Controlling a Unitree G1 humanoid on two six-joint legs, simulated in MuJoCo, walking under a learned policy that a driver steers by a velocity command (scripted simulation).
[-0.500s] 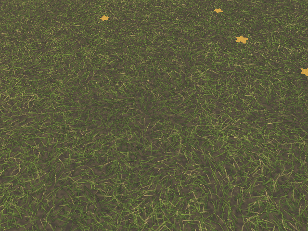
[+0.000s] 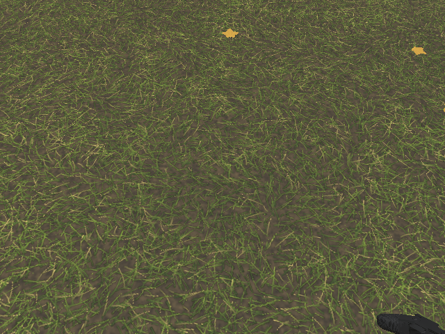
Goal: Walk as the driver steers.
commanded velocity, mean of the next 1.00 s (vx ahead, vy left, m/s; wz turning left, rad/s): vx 0.50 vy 0.00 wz -0.38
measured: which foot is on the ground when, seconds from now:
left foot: down 0.00-0.50, up 0.52-0.94, down 0.96-1.00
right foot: up 0.00-0.46, down 0.48-0.96, up 0.98-1.00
